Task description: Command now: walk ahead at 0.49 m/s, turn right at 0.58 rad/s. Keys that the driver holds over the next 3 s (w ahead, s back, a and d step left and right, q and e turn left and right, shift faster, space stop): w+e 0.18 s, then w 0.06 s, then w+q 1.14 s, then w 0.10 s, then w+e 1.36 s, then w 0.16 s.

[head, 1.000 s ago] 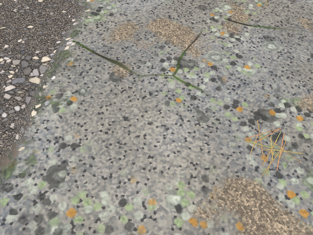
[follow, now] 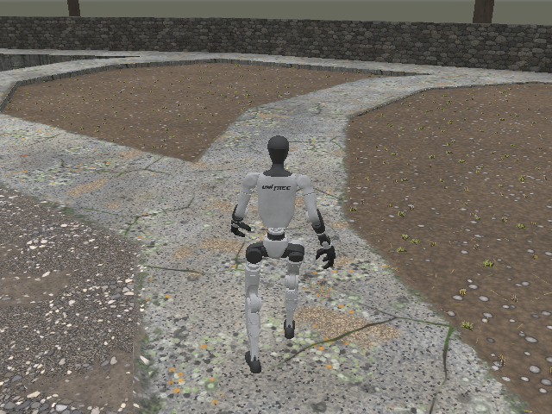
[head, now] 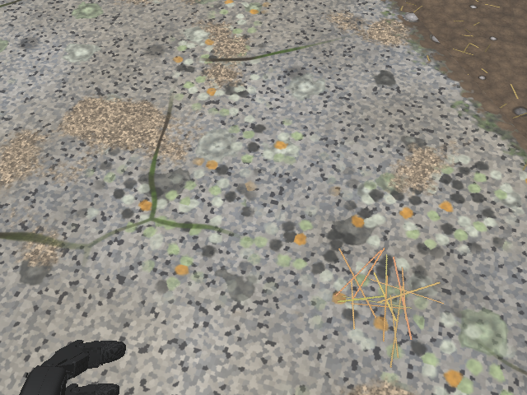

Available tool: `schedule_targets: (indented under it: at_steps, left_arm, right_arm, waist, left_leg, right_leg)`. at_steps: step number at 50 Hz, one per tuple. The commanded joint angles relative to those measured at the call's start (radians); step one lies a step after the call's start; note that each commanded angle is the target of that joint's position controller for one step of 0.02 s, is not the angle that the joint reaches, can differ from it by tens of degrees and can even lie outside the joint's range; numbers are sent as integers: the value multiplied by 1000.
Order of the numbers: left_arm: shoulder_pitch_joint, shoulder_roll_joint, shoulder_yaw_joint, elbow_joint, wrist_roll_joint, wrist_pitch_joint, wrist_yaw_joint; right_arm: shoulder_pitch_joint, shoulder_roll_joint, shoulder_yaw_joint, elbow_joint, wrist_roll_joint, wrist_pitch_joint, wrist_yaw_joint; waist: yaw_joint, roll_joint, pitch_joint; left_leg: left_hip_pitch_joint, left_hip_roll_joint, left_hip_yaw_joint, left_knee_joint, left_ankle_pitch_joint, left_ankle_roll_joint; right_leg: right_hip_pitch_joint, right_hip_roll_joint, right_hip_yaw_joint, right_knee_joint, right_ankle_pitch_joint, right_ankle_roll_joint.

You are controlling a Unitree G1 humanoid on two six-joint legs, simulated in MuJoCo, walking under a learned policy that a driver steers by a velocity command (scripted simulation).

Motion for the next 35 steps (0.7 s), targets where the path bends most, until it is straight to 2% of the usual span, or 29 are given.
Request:
schedule_targets:
  at_steps: [1,2,3,4,5,6,7,10,12,14,17,21,23,24,25,26,27,28,29,30,31,32,33,35]
  left_arm:
    - [347,351,116,14,-11,6,31]
    - [378,268,93,-22,-5,-10,26]
    - [343,216,77,-5,4,-25,22]
    - [287,197,70,-4,2,-32,22]
    - [221,171,62,-13,7,-34,24]
    - [183,150,53,-27,21,-36,28]
    - [165,145,51,-29,25,-38,31]
    - [189,152,51,3,15,-45,47]
    - [217,155,49,27,15,-44,58]
    - [239,145,42,51,13,-43,62]
    - [296,165,41,89,13,-49,58]
    - [352,177,45,140,15,-40,57]
    - [350,185,49,155,13,-30,62]
    - [332,192,51,154,15,-26,65]
    - [313,199,52,150,18,-21,68]
    - [294,191,46,141,22,-15,73]
    - [298,162,31,114,42,-17,82]
    - [420,68,3,96,45,-38,69]
    - [357,127,7,95,29,-63,59]
    - [250,171,19,62,-4,-81,48]
    - [184,159,13,45,1,-94,48]
    - [156,152,16,34,22,-101,50]
    - [168,150,20,31,37,-98,52]
    - [198,130,17,36,44,-86,55]
  right_arm:
    - [60,-8,24,-154,-47,-31,4]
    - [-39,-102,14,-162,-16,-65,17]
    - [-139,-147,1,-194,20,-78,22]
    - [-156,-131,9,-198,10,-87,16]
    - [-154,-127,7,-187,-16,-88,8]
    - [-133,-134,3,-180,-28,-79,7]
    - [-120,-132,2,-175,-33,-67,7]
    - [-137,-89,14,-173,-45,-41,6]
    - [-208,-62,26,-187,-44,-38,8]
    - [-266,-39,38,-188,-37,-43,18]
    - [-360,-37,44,-204,-17,-51,34]
    - [-427,-59,40,-239,-8,-55,57]
    - [-408,-62,38,-244,-6,-55,68]
    - [-366,-73,33,-237,-6,-53,70]
    - [-290,-94,20,-219,-8,-51,67]
    - [-155,-127,-1,-183,-12,-49,62]
    - [1,-187,-19,-162,-14,-44,55]
    - [52,-262,-39,-151,-10,-42,58]
    - [71,-162,-17,-148,8,-38,57]
    - [10,-133,-7,-163,-1,-33,50]
    - [-38,-129,-6,-177,-12,-28,45]
    - [-72,-119,-2,-184,-16,-25,43]
    - [-90,-107,4,-192,-24,-26,39]
    - [-105,-105,4,-195,-18,-23,33]
  waist:
    - [105,-264,-342]
    - [193,-143,-471]
    - [198,-86,-309]
    - [152,-11,-205]
    - [108,18,-151]
    - [72,-4,-134]
    - [53,-19,-127]
    - [49,-10,-96]
    - [77,-22,-71]
    - [109,-45,-62]
    - [162,-51,-28]
    - [183,-42,14]
    - [163,-50,6]
    - [137,-59,-21]
    - [93,-65,-80]
    - [20,-43,-171]
    - [-38,39,-294]
    - [26,292,-395]
    - [-22,223,-403]
    - [-31,156,-252]
    - [-16,51,-173]
    - [14,9,-106]
    - [46,29,-103]
    - [75,70,-97]
  left_leg:
    - [-760,-75,-118,847,-85,21]
    - [-846,-83,-344,945,-106,35]
    - [-917,-41,-342,918,1,51]
    - [-887,2,-333,828,92,59]
    - [-824,32,-332,746,140,52]
    - [-753,53,-341,706,175,47]
    - [-715,55,-337,679,192,36]
    - [-696,46,-302,564,263,-9]
    - [-706,40,-290,424,407,-27]
    - [-659,25,-274,264,565,-23]
    - [-630,9,-259,141,678,0]
    - [-766,1,-266,73,541,66]
    - [-762,-15,-257,58,442,101]
    - [-693,-41,-239,52,398,120]
    - [-571,-81,-206,48,383,142]
    - [-374,-109,-188,26,435,173]
    - [-85,28,-387,48,504,236]
    - [262,248,-889,-31,321,417]
    - [311,260,-1038,-150,137,405]
    - [200,237,-910,-174,140,364]
    - [71,196,-812,-185,226,340]
    - [-39,164,-745,-201,350,337]
    - [-102,132,-695,-216,447,331]
    - [-167,102,-641,-239,547,339]
  right_leg:
    - [942,-269,680,-133,-232,-283]
    - [975,-326,905,-287,-388,-310]
    - [867,-299,765,-321,-338,-253]
    - [711,-255,643,-322,-231,-221]
    - [578,-216,551,-322,-102,-197]
    - [488,-186,492,-340,-1,-188]
    - [435,-173,469,-359,52,-193]
    - [330,-143,364,-383,179,-197]
    - [313,-112,301,-389,190,-170]
    - [309,-82,236,-389,137,-128]
    - [343,-121,238,-405,32,-116]
    - [560,-213,258,-357,122,-109]
    - [632,-234,237,-314,251,-88]
    - [640,-226,209,-269,404,-73]
    - [636,-205,174,-179,603,-56]
    - [591,-160,120,-7,726,-28]
    - [399,-118,82,265,511,10]
    - [-23,81,53,632,-242,103]
    - [-167,67,175,719,-431,101]
    - [-234,15,182,721,-356,92]
    - [-219,-19,163,670,-296,86]
    - [-199,-43,152,590,-258,94]
    - [-141,-64,154,534,-227,101]
    - [-101,-69,138,454,-220,131]
Next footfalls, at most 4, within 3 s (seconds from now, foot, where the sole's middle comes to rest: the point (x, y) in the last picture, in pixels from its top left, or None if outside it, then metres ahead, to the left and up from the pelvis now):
0.52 left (231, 370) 0.49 0.09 -0.75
1.02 right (293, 261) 0.78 -0.09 -0.75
1.52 left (168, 219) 0.95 0.26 -0.75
2.06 right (204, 129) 1.32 0.15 -0.75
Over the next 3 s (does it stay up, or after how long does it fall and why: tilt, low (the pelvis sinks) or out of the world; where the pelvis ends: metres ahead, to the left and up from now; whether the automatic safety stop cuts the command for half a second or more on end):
stays up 1.63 0.24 0.02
